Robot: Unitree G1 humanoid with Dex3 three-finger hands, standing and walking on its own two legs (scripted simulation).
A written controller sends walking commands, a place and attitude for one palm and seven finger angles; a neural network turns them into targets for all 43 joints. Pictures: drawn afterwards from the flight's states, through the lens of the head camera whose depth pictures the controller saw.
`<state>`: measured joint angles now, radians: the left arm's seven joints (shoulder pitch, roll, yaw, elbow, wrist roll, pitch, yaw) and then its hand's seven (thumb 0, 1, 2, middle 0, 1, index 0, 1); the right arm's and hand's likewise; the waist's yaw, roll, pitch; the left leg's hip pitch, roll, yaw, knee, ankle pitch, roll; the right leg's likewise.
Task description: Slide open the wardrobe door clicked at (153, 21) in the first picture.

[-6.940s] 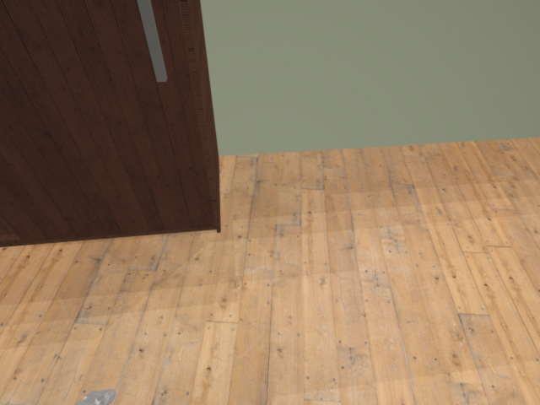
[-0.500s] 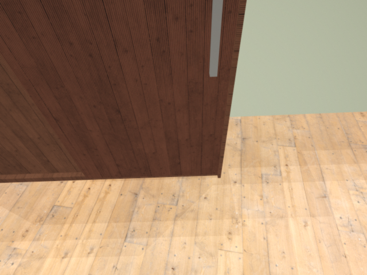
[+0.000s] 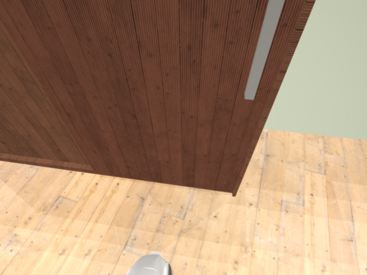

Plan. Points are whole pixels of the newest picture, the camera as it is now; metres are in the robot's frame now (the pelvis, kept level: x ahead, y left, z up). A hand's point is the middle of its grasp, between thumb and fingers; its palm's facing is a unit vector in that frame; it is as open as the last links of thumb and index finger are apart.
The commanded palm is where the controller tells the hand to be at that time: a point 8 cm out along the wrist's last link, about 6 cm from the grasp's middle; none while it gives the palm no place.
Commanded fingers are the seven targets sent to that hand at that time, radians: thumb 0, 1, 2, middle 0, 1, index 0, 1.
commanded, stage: take the last steps up to it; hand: right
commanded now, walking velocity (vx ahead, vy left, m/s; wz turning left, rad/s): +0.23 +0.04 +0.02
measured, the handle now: (262, 43) +0.63 -0.11 +0.19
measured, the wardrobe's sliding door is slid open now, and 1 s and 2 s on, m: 0.00 0.00 0.00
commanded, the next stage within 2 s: come to a stop and stand still in 0.16 s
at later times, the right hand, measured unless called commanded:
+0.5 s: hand out of the picture +0.15 -0.17 -0.18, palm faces +0.08 +0.98 -0.16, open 7.3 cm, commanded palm none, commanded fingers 0.00 -0.90 -0.90 0.20 0.30 0.20 0.30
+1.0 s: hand out of the picture +0.10 -0.11 -0.16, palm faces +0.01 +0.97 -0.23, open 7.3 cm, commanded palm none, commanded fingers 0.00 -0.90 -0.90 0.20 0.30 0.20 0.30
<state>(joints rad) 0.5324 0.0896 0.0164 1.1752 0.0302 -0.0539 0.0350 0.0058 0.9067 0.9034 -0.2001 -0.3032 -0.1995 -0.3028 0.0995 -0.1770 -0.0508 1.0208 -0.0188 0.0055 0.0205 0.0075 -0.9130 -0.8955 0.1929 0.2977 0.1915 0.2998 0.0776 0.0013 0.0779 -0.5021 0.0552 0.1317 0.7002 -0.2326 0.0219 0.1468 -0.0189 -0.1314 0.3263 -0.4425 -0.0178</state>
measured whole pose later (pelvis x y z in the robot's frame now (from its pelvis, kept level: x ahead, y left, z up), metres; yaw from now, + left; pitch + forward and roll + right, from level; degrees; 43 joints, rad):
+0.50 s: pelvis +0.14 +0.00 +0.00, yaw +1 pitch -3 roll +1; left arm 0.17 0.14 0.03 1.03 0.02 -0.02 0.03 0.01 0.93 0.90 -0.20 -0.30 -0.20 -0.30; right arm 0.28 -0.17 -0.03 1.08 -0.01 0.02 -0.03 0.00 -0.92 -0.89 0.20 0.30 0.19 0.30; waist -0.03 0.04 0.05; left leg -0.22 0.04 0.11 0.64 -0.40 -0.01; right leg -0.32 -0.08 -0.11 0.57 -0.20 -0.02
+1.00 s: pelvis +0.06 +0.06 +0.01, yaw +1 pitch -1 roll -1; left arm 0.26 0.20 0.08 1.04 0.02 0.06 0.01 0.01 0.91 0.90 -0.20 -0.30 -0.20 -0.30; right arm 0.27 -0.14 -0.04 1.02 -0.03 0.03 -0.03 0.01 -0.92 -0.89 0.20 0.30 0.20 0.30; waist 0.01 -0.03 0.01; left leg -0.28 0.02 0.10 0.52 -0.23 0.04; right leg -0.37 -0.04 -0.03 0.90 -0.39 0.02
